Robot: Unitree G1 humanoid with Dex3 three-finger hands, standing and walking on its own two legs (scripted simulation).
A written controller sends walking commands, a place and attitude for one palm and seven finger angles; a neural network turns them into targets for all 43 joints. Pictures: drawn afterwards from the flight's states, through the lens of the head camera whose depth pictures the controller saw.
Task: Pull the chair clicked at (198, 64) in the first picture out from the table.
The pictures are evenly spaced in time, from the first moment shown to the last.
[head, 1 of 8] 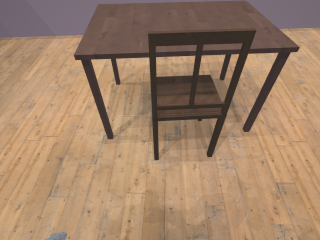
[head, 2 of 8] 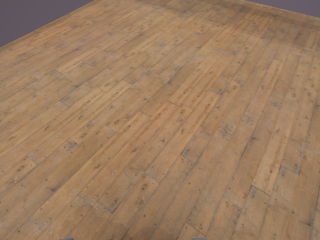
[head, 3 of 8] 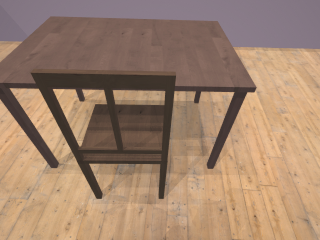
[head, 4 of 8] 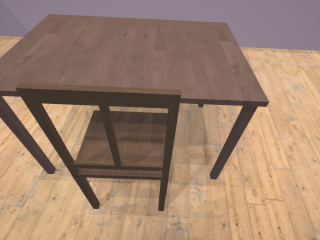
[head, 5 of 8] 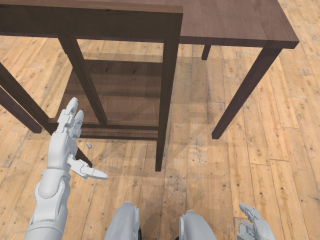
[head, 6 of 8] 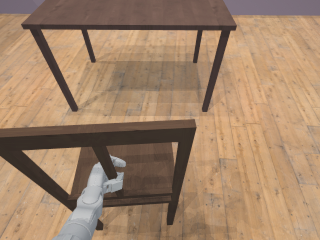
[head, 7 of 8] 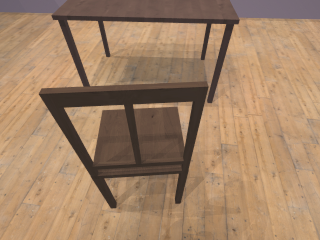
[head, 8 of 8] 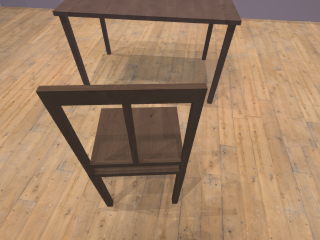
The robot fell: no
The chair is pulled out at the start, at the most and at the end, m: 0.00 0.72 0.72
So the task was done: yes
